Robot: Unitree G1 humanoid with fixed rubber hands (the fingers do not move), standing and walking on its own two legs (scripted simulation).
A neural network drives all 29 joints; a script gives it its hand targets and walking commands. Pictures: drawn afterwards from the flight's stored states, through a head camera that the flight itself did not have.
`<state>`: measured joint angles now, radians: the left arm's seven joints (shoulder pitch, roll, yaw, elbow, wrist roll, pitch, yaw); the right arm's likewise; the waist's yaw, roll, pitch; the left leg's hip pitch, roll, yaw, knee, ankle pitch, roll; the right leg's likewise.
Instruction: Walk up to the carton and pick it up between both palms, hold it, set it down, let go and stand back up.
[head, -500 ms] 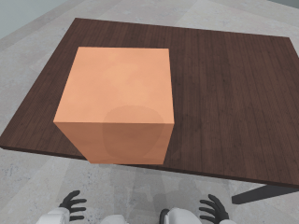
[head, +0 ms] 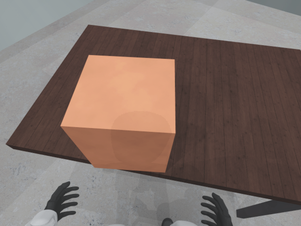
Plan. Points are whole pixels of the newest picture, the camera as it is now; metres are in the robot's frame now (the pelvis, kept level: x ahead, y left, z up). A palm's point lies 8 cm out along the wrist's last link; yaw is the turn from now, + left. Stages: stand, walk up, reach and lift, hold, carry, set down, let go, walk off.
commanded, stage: reach and lift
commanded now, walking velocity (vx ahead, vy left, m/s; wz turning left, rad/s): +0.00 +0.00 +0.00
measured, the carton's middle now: (130, 119) +0.35 +0.08 +0.05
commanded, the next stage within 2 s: none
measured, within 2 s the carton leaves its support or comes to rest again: neither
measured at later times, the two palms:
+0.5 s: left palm (48, 198) +0.16 +0.27 -0.03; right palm (222, 219) +0.14 -0.16 -0.05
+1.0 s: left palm (44, 204) +0.15 +0.26 +0.00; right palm (229, 214) +0.14 -0.17 +0.00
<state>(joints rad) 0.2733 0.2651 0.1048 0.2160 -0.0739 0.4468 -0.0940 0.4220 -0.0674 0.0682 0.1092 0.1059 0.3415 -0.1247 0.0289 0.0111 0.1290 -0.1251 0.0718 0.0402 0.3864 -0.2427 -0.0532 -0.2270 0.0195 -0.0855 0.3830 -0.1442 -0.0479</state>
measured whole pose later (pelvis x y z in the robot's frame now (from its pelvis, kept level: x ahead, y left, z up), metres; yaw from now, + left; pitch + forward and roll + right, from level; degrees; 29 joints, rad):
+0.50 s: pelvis +0.02 +0.03 +0.00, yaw +0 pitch -1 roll -1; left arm 0.40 0.26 0.02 0.12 -0.15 0.15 -0.01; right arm 0.52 -0.12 0.04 0.14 0.13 0.07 -0.05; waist 0.04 0.02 0.07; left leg -0.07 0.05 0.05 0.34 -0.26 -0.02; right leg -0.15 0.01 -0.06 0.30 -0.14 -0.01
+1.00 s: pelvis +0.00 +0.03 +0.00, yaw +0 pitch -5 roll +0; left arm 0.45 0.27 -0.05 0.06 -0.20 -0.01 0.05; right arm 0.54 -0.12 0.01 0.01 0.16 -0.06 -0.03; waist 0.05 0.00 0.05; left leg -0.01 0.03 0.05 0.32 -0.23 -0.01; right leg -0.11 0.00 -0.04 0.30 -0.11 -0.01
